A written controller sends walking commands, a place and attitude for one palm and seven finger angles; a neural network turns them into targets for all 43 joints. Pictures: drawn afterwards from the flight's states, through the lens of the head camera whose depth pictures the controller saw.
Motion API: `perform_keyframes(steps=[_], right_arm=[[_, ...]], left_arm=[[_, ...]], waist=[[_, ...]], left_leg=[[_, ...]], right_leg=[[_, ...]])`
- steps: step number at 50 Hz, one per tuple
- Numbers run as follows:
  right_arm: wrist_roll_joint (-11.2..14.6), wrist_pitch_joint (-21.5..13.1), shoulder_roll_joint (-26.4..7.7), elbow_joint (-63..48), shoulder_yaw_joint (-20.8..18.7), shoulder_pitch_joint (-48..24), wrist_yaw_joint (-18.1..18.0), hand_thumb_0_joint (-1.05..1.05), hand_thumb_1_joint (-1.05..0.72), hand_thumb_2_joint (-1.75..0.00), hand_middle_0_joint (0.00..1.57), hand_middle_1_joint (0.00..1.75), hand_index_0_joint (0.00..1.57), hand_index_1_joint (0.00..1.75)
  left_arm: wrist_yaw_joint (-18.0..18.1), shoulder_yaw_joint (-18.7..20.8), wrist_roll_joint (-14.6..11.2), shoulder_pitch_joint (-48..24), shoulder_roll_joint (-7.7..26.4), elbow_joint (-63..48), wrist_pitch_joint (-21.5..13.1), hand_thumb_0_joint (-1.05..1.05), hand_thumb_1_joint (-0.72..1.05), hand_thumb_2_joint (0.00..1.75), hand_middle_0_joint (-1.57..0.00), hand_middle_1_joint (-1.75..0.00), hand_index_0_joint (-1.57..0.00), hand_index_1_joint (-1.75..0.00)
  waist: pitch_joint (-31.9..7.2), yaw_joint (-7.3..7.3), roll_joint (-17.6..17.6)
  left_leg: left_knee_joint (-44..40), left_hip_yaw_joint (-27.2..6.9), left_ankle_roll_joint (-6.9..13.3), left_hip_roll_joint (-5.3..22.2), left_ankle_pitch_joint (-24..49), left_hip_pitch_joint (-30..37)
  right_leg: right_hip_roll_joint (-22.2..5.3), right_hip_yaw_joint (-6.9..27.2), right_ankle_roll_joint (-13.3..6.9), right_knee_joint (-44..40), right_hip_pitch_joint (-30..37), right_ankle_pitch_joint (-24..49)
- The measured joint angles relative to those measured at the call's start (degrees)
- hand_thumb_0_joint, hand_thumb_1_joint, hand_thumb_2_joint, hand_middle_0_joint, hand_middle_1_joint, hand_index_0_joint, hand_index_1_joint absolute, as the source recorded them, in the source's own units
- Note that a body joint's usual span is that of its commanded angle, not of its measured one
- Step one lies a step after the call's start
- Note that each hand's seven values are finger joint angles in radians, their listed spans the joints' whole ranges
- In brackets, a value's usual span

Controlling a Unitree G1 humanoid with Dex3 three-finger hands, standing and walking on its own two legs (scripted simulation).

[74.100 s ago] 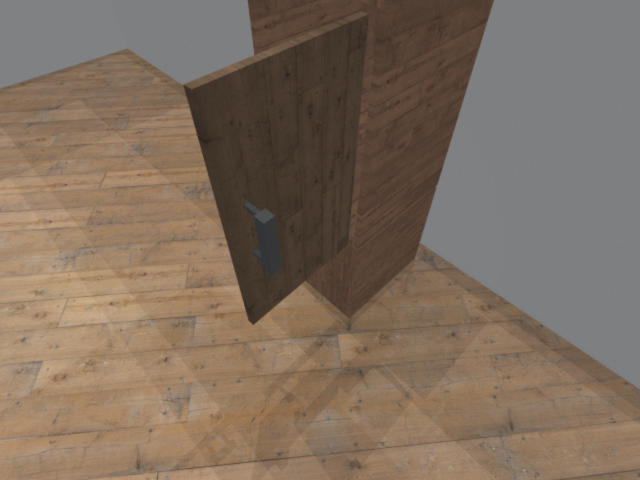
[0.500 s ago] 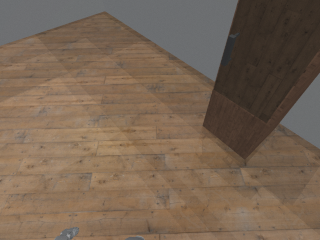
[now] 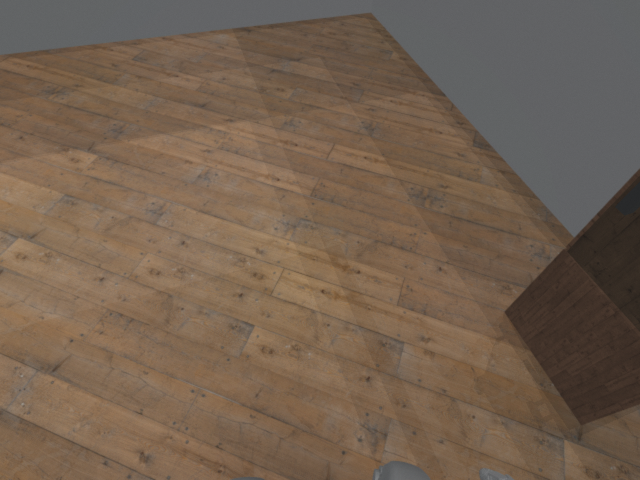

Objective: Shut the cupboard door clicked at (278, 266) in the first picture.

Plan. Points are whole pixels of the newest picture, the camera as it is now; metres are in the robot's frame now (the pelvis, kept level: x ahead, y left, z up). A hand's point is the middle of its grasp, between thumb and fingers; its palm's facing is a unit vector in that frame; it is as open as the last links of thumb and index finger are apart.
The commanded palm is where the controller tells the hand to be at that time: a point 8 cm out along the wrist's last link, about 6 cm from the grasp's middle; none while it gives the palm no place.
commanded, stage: walk to a spot facing it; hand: left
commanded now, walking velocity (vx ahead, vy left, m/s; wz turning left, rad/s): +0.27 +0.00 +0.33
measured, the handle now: out of the picture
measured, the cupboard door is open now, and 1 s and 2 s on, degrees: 2 2 2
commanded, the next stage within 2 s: turn to face it in 0.14 s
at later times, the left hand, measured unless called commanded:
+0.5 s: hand (221, 479) +0.14 +0.14 -0.16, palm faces +0.17 -0.96 -0.20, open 7.2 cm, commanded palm none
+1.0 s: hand (225, 348) +0.32 +0.18 -0.15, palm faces -0.15 -0.94 -0.30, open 7.4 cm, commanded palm none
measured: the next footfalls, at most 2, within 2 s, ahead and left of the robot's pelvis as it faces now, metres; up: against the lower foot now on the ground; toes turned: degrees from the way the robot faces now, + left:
right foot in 0.18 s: +0.21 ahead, -0.13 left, +0.00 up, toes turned -2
left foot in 0.52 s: +0.20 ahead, +0.10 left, +0.00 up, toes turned +9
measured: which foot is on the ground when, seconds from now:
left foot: down 0.00-0.18, up 0.20-0.50, down 0.52-0.80, up 0.82-1.00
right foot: up 0.00-0.16, down 0.18-1.00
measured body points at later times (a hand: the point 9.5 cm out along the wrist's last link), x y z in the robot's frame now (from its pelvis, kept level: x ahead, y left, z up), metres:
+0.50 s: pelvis +0.16 -0.03 +0.01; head +0.19 -0.03 +0.46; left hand +0.13 +0.20 -0.14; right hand +0.26 -0.25 -0.14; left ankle +0.16 +0.10 -0.72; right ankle +0.17 -0.13 -0.73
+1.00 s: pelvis +0.20 -0.03 +0.01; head +0.26 -0.05 +0.45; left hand +0.32 +0.23 -0.13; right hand +0.25 -0.31 -0.14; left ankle +0.22 +0.11 -0.68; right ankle +0.18 -0.13 -0.73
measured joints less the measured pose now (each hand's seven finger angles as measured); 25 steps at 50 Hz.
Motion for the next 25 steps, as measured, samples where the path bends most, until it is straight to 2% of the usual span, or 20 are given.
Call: perform_keyframes(steps=[4, 8, 9, 10, 12, 14, 16, 18, 20, 23, 25], right_arm=[[0.03, 0.40, 1.13, 2.64, 0.34, 2.98, -0.18, 0.00, -0.90, -0.90, 0.21, 0.30, 0.20, 0.30], [0.16, 1.49, 1.64, 5.16, -0.02, 5.59, 0.16, 0.01, -0.90, -0.90, 0.21, 0.30, 0.21, 0.30], [0.33, 1.77, 1.76, 5.50, -0.19, 6.47, 0.21, 0.01, -0.90, -0.90, 0.21, 0.30, 0.21, 0.30], [0.59, 2.06, 1.78, 5.88, -0.41, 7.07, 0.26, 0.01, -0.90, -0.90, 0.21, 0.30, 0.21, 0.30], [0.66, 3.15, 1.05, 6.74, -1.13, 6.75, 0.39, 0.01, -0.90, -0.90, 0.21, 0.30, 0.21, 0.30], [0.38, 3.71, 0.41, 7.27, -1.66, 5.87, 0.47, 0.01, -0.90, -0.90, 0.21, 0.30, 0.20, 0.30], [0.22, 3.55, 0.04, 7.34, -1.90, 4.81, 0.43, 0.01, -0.91, -0.90, 0.21, 0.30, 0.20, 0.30], [0.23, 3.03, 0.21, 7.03, -1.83, 3.85, 0.17, 0.01, -0.91, -0.90, 0.20, 0.30, 0.20, 0.30], [0.39, 2.40, 0.85, 6.71, -1.48, 2.98, -0.21, 0.01, -0.91, -0.90, 0.20, 0.30, 0.20, 0.30], [0.73, 1.66, 1.85, 6.68, -0.69, 1.20, -0.70, 0.01, -0.91, -0.90, 0.20, 0.30, 0.20, 0.30], [0.90, 1.20, 2.48, 6.73, -0.04, 0.00, -0.95, 0.01, -0.91, -0.90, 0.20, 0.30, 0.20, 0.30]], left_arm=[[-0.52, -0.42, -0.05, -2.75, -1.20, -2.38, -0.73, 0.01, 0.91, 0.90, -0.20, -0.30, -0.19, -0.29], [-1.01, -0.97, 0.01, -4.24, -2.49, -4.55, -1.97, 0.01, 0.91, 0.90, -0.20, -0.30, -0.19, -0.29], [-1.10, -1.11, 0.08, -4.07, -2.49, -5.27, -2.59, 0.01, 0.91, 0.90, -0.20, -0.30, -0.19, -0.29], [-0.96, -1.20, 0.32, -4.08, -2.55, -5.85, -3.39, 0.01, 0.91, 0.90, -0.20, -0.30, -0.20, -0.30], [-0.17, -1.63, 0.33, -4.60, -3.84, -6.15, -3.87, 0.00, 0.91, 0.90, -0.20, -0.30, -0.20, -0.30], [0.68, -1.88, 0.23, -4.20, -5.13, -5.75, -3.74, 0.00, 0.91, 0.90, -0.20, -0.30, -0.20, -0.30], [1.38, -2.04, 0.16, -3.32, -6.34, -4.49, -3.75, 0.00, 0.91, 0.90, -0.20, -0.30, -0.20, -0.30], [2.06, -2.12, 0.14, -2.20, -7.23, -2.75, -3.90, 0.00, 0.91, 0.90, -0.20, -0.30, -0.20, -0.30], [2.64, -1.82, 0.06, -1.16, -7.05, -0.84, -4.05, 0.00, 0.94, 0.90, -0.20, -0.30, -0.20, -0.30], [2.35, -2.27, -0.17, 0.53, -7.03, 1.96, -3.93, 0.00, 0.95, 0.90, -0.20, -0.30, -0.20, -0.30], [2.11, -2.37, -0.56, 1.83, -7.37, 3.58, -3.23, 0.00, 0.94, 0.90, -0.20, -0.30, -0.20, -0.30]], waist=[[-0.78, -0.60, 1.54], [-1.42, -1.30, 3.02], [-1.86, -1.51, 2.98], [-2.16, -1.42, 2.83], [-1.61, -1.46, 4.21], [-1.60, -1.54, 4.78], [-1.89, -1.61, 4.83], [-2.31, -1.56, 4.22], [-2.62, -1.01, 3.34], [-2.48, 0.38, 2.79], [-2.45, 1.02, 2.97]], left_leg=[[-4.40, -2.07, -0.06, -0.53, 0.40, 4.35], [-2.78, -3.95, -1.12, -0.31, -3.02, 6.84], [-0.30, -4.57, -0.91, -0.50, -5.08, 6.39], [4.83, -4.82, -0.27, -0.81, -8.66, 4.67], [19.93, -6.03, 0.56, -1.09, -13.09, -0.96], [31.48, -5.38, 0.47, -0.83, -9.75, -6.50], [34.71, -4.05, 0.02, 0.39, -5.51, -9.85], [30.34, -2.52, -0.53, 1.65, -3.83, -10.50], [21.49, -1.13, -1.19, 2.42, -3.76, -8.95], [8.08, -0.05, -1.98, 2.49, -2.21, -4.57], [0.13, 0.55, -2.20, 2.47, 2.20, -0.92]], right_leg=[[0.94, 0.11, 0.22, -10.96, -2.50, 4.38], [2.84, -1.25, 0.38, -22.76, 0.61, 9.04], [3.22, -1.47, 0.18, -26.07, 2.54, 8.51], [3.10, -1.77, -1.74, -26.68, 2.96, 11.27], [3.00, -3.90, -4.50, -23.98, 3.43, 9.99], [2.98, -5.48, -5.30, -25.42, 5.42, 8.47], [3.29, -6.43, -5.25, -29.30, 7.90, 9.35], [3.62, -6.68, -5.38, -33.13, 10.08, 10.35], [4.03, -6.30, -5.51, -35.98, 11.71, 11.04], [5.25, -4.68, -5.32, -37.48, 13.22, 10.94], [6.50, -3.24, -4.92, -36.38, 13.43, 9.86]])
